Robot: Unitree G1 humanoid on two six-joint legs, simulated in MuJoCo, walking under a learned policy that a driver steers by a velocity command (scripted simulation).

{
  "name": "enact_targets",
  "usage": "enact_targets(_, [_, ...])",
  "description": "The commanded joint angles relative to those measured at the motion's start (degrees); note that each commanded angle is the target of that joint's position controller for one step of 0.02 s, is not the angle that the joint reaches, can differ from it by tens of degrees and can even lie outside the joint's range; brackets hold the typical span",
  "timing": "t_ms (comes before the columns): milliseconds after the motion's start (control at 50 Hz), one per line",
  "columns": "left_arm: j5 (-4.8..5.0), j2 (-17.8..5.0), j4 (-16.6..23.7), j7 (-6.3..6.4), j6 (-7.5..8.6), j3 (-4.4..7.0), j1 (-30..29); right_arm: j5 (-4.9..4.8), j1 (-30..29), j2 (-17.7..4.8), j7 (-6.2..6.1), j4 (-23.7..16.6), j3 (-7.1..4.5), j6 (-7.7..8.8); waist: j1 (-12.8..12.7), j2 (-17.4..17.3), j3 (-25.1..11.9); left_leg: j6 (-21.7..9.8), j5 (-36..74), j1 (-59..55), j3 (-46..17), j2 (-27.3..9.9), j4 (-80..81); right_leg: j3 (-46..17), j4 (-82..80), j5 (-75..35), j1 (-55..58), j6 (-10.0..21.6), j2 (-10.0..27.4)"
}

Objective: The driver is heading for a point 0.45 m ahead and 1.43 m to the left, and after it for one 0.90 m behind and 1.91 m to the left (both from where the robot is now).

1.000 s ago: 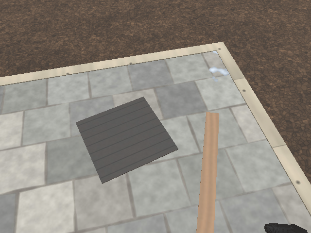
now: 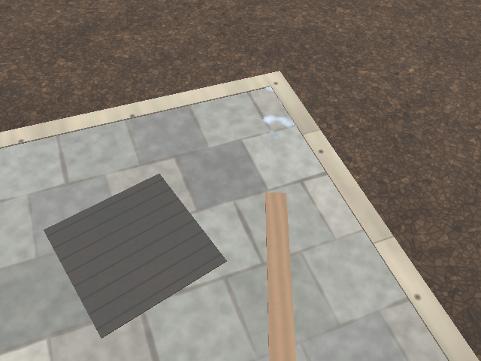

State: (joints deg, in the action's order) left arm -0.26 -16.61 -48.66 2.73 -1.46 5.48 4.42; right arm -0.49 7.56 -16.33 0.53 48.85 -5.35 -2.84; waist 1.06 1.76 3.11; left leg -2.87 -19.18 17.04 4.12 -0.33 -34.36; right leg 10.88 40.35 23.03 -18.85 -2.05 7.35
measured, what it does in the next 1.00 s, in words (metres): steps on the spot, turning left: right foot, then left foot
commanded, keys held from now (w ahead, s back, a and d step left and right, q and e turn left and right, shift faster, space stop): q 1.00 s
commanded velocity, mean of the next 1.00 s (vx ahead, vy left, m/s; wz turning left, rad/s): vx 0.00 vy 0.00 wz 0.58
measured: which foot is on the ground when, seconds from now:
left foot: down 0.00-0.52, up 0.54-0.92, down 0.94-1.00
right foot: up 0.00-0.52, down 0.54-0.94, up 0.96-1.00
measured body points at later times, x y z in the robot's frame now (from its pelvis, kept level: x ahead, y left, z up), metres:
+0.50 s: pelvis +0.02 +0.00 +0.01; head +0.06 +0.01 +0.46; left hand +0.09 +0.32 -0.09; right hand +0.24 -0.24 -0.09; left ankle +0.00 +0.09 -0.73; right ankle +0.09 -0.13 -0.71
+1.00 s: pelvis +0.01 +0.02 +0.00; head +0.04 +0.07 +0.45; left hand -0.04 +0.35 -0.11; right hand +0.31 -0.12 -0.07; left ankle -0.04 +0.11 -0.73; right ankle +0.07 -0.13 -0.69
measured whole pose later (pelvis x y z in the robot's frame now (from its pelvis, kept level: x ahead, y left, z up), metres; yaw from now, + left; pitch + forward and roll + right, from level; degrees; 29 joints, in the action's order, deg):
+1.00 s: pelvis +0.01 +0.02 +0.00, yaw +36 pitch +1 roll -1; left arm -0.3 -19.0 -44.3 1.1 -0.7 4.8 6.8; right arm 0.0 9.8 -18.3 0.7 35.8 -4.7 -2.7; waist -0.5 1.9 4.0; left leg -2.2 -17.1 18.8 0.4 0.7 -34.3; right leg 2.6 50.5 30.1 -21.3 -3.5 5.6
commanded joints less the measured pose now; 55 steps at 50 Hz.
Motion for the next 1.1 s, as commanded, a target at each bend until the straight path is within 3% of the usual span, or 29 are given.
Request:
enact_targets(20, [-0.42, -4.49, 6.92, 0.02, 0.94, 0.92, -6.78, 2.67, 7.53, -15.00, 0.01, -3.27, -3.08, 2.71, 3.55, -11.77, -11.27, -19.41, 39.75, -17.24, -32.92, -22.48, 15.22, -11.92, 28.30, 17.79, -21.15, -2.06, -6.21])
enact_targets(40, [0.77, -5.74, 6.38, 0.14, 0.94, 1.39, -6.55, 2.06, 4.48, -13.75, -0.02, -3.88, -2.70, 3.84, 1.74, -9.21, -8.97, -16.30, 33.45, -15.99, -27.91, -19.08, 15.76, -13.66, 29.22, 12.24, -22.31, -0.95, -5.33])
enact_targets(60, [0.68, -6.23, 5.04, 0.65, 0.85, 1.76, -4.90, 0.69, 0.98, -12.20, -0.56, -4.65, -2.43, 4.14, -0.04, -6.59, -7.32, -12.55, 28.14, -14.58, -24.11, -15.86, 15.51, -14.29, 27.58, 6.56, -22.70, -0.67, -4.30])
enact_targets(80, [0.14, -7.26, 4.28, 1.16, 0.68, 2.08, -4.09, -0.39, -1.19, -9.81, -1.09, -5.29, -1.66, 3.99, -0.79, -7.03, -6.52, -10.57, 26.87, -13.04, -22.31, -14.45, 15.70, -14.83, 25.88, 3.05, -22.02, -0.85, -3.78])
enact_targets(120, [-0.17, -6.71, 3.83, 1.20, 0.92, 2.19, -2.42, -0.24, -0.63, -8.79, -1.83, -5.72, -1.17, 3.64, -1.41, -7.73, -7.64, -10.00, 27.71, -11.58, -20.79, -12.31, 16.03, -14.78, 25.80, -2.04, -18.86, -1.35, -5.00])
enact_targets(220, [0.29, -5.32, 4.26, 1.25, 1.62, 1.79, -2.83, -0.24, 2.03, -10.03, -2.45, -5.97, -1.35, 3.32, -0.34, -8.14, -7.42, -9.85, 23.51, -13.95, -22.53, -10.98, 16.07, -15.96, 16.04, -5.68, -19.31, -2.63, -6.28])
enact_targets(320, [0.38, -5.48, 4.92, 0.60, 2.37, 1.48, -3.72, -0.19, 0.90, -11.26, -2.42, -7.16, -1.70, 2.76, 0.42, -9.83, -5.65, -9.78, 14.29, -10.08, -26.21, -9.44, 16.09, -16.96, 5.79, -6.19, -14.69, -3.50, -7.24])
enact_targets(400, [0.66, -6.11, 5.33, -0.35, 3.57, 1.35, -3.07, -0.04, -0.03, -11.56, -2.14, -8.37, -1.77, 2.15, 0.58, -10.40, -6.64, -10.34, 19.67, -9.01, -29.94, -9.00, 13.31, -17.15, 0.72, -3.71, -9.67, -3.01, -8.69])
enact_targets(460, [0.95, -6.52, 5.29, -1.28, 4.53, 1.25, -0.86, -0.30, -1.26, -11.44, -2.17, -9.70, -1.59, 1.49, -0.39, -10.95, -8.20, -9.77, 28.61, -10.08, -33.14, -8.47, 10.25, -16.89, -5.30, -3.29, -4.85, -2.01, -9.70])
enact_targets(500, [1.02, -6.81, 4.28, -1.92, 5.00, 1.41, 3.22, -1.01, -3.16, -10.93, -2.59, -10.86, -1.23, 0.86, -3.23, -10.57, -8.78, -7.04, 28.69, -8.64, -32.99, -5.89, 7.33, -15.67, -17.48, -12.16, 3.07, -0.69, -9.57])
enact_targets(520, [0.64, -8.73, 3.83, -1.94, 4.99, 1.93, 4.99, -1.04, -2.52, -9.54, -2.88, -11.40, -0.78, 0.70, -3.41, -8.43, -9.53, -4.29, 21.44, -4.57, -31.22, -3.35, 4.25, -17.99, -21.48, -19.70, 9.98, 0.90, -5.34])
enact_targets(540, [-0.32, -12.42, 4.54, -1.47, 4.42, 2.46, 4.69, -0.27, 1.35, -5.96, -2.73, -11.37, 0.13, 0.80, -0.47, 4.36, -11.70, -0.90, 1.23, 2.76, -22.60, 3.22, -7.75, -28.78, -21.54, -32.26, 17.47, 5.62, 6.82])
enact_targets(560, [-2.28, -13.84, 4.58, -1.56, 3.83, 2.39, 4.45, -0.69, 2.53, -7.93, -2.55, -12.80, -0.64, 1.34, 0.92, 15.07, -9.19, 1.99, -21.11, 14.83, -14.86, 10.11, -18.41, -40.97, -21.62, -43.26, 17.52, 16.29, 15.36])
enact_targets(580, [-1.71, -11.10, 5.86, -1.45, 3.86, 1.74, 3.19, -0.13, 4.03, -12.55, -2.22, -11.97, -1.88, 1.80, 0.77, 10.83, -9.17, 4.17, -19.86, 16.79, -14.45, 5.15, -29.76, -40.42, -21.25, -42.67, 16.13, 19.74, 18.08])
enact_targets(600, [-1.11, -8.06, 6.87, -1.12, 3.73, 0.90, 0.84, -0.69, 4.21, -14.01, -2.00, -10.80, -2.71, 1.56, 0.99, 6.98, -7.94, 5.25, -15.33, 16.88, -13.66, 3.71, -33.62, -33.23, -20.39, -39.80, 14.90, 17.36, 13.94])
enact_targets(640, [0.03, -6.89, 7.49, -0.69, 3.23, 0.37, -1.04, -0.75, 4.08, -11.38, -2.20, -9.98, -2.43, 0.30, 0.72, 5.00, -5.70, 7.27, -8.80, 18.63, -12.10, 2.56, -36.11, -25.20, -20.11, -34.14, 14.08, 13.61, 8.52])
enact_targets(680, [-0.18, -7.59, 7.17, -0.17, 2.62, 0.30, 0.61, -1.23, 2.16, -8.52, -1.65, -11.52, -1.52, -0.07, -0.59, 6.29, -4.83, 8.30, -5.47, 18.22, -8.89, 1.91, -33.14, -20.16, -21.27, -35.02, 13.48, 13.80, 6.44])
enact_targets(720, [-0.50, -8.54, 6.96, 0.30, 2.04, 0.62, 2.76, -1.34, -0.55, -7.26, -1.41, -13.54, -0.91, 0.04, -2.51, 7.67, -5.55, 8.90, -4.51, 18.73, -7.18, 0.58, -27.40, -18.77, -21.85, -34.76, 16.72, 14.77, 7.38])
enact_targets(800, [-0.17, -11.19, 7.81, -0.17, 1.42, 1.48, 1.84, -0.73, -1.34, -6.40, -0.45, -15.64, -0.16, 0.08, -3.11, 8.43, -7.10, 8.02, -3.68, 10.85, -4.02, -1.77, -15.85, -14.97, -21.93, -34.03, 15.11, 14.83, 9.14])
enact_targets(860, [0.66, -12.13, 7.99, -1.04, 1.43, 1.78, 1.61, -0.78, -0.11, -7.56, 0.27, -16.21, -0.65, -0.38, -2.73, 9.00, -6.72, 6.24, -2.14, 5.83, -1.46, -1.26, -8.49, -13.31, -20.67, -31.91, 13.52, 13.78, 10.18])
enact_targets(920, [2.15, -11.36, 7.44, -1.50, 1.54, 1.61, 1.36, -0.69, 4.82, -7.82, 0.67, -15.08, -1.54, -0.74, 0.30, 7.16, -6.94, 2.13, 7.70, -4.33, 0.64, 1.04, 6.43, -9.88, -13.33, -25.44, 9.80, 8.94, 9.16])
enact_targets(940, [1.46, -8.85, 6.01, -1.87, 1.68, 0.99, 5.23, -0.66, 7.65, -10.23, 0.05, -14.45, -2.55, -0.62, 0.58, 0.67, -8.01, -0.18, 17.05, -12.98, -4.06, -0.36, 11.21, -5.71, -4.93, -17.91, 3.51, 4.69, 6.26])
enact_targets(960, [-1.91, -4.30, 8.23, -2.25, 1.72, -0.58, 5.29, -0.36, 9.58, -17.94, -1.08, -15.69, -4.20, -0.24, -0.92, -18.67, -8.87, -6.91, 41.10, -23.21, -26.89, -16.82, 11.51, -0.99, 15.10, 11.84, -13.89, -1.36, -1.49])
enact_targets(980, [-1.14, -5.94, 10.92, -1.63, 2.00, -0.20, -0.45, 1.75, 9.37, -17.77, -0.25, -17.25, -3.44, 1.36, 2.41, -17.18, -11.73, -17.88, 42.68, -17.57, -36.17, -23.19, 13.17, -10.78, 26.13, 18.43, -19.55, -2.20, -6.56])
enact_targets(1000, [0.26, -8.31, 11.31, -1.19, 1.80, 0.49, -2.66, 2.02, 8.14, -15.45, 0.25, -16.98, -2.87, 2.64, 2.73, -11.43, -10.14, -17.06, 36.24, -15.78, -31.67, -20.17, 14.57, -13.72, 30.15, 14.53, -20.27, -1.45, -5.27])
enact_targets(1020, [0.67, -8.89, 11.07, -0.88, 1.65, 0.80, -2.04, 1.19, 5.68, -13.87, 0.05, -16.55, -2.43, 3.30, 0.96, -10.08, -7.63, -13.61, 30.58, -13.64, -27.13, -16.67, 14.75, -14.35, 29.19, 9.07, -20.46, -0.51, -4.32])
enact_targets(1040, [0.17, -9.09, 9.89, -0.39, 1.49, 1.08, -0.92, 0.32, 3.31, -12.22, -0.37, -16.76, -1.95, 3.24, -0.12, -7.77, -6.89, -10.83, 26.01, -12.53, -24.76, -14.07, 14.67, -14.88, 27.35, 4.82, -20.01, -0.41, -3.52])
enact_targets(1060, [-0.21, -9.47, 9.79, -0.21, 1.31, 1.30, 0.07, -0.18, 1.59, -11.57, -0.76, -17.08, -1.49, 2.97, -1.15, -8.61, -6.36, -9.93, 26.16, -10.30, -23.28, -12.63, 14.94, -14.87, 26.40, 1.78, -18.25, -0.73, -3.80])
enact_targets(1100, [0.10, -8.76, 9.62, -1.10, 1.79, 1.28, 2.33, -0.25, 3.51, -10.43, -1.42, -17.07, -1.04, 2.95, -1.50, -9.67, -8.80, -9.94, 9.39, -10.36, -23.59, -10.28, 17.88, -14.22, 24.30, -4.17, -16.45, -0.78, -4.77])
Velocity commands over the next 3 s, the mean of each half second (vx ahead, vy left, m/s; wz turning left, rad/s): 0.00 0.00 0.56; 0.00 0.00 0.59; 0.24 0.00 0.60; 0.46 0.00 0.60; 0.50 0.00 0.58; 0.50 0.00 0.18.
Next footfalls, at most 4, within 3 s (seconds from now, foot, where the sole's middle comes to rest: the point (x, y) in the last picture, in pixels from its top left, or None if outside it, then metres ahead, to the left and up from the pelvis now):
0.54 right None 0.12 -0.11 -0.76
0.94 left None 0.00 0.13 -0.76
1.44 right None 0.23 0.05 -0.76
1.90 left None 0.16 0.47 -0.76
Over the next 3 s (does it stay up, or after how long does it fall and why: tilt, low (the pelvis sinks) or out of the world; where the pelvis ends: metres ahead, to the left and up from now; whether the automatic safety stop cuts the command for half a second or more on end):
stays up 0.26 0.85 0.01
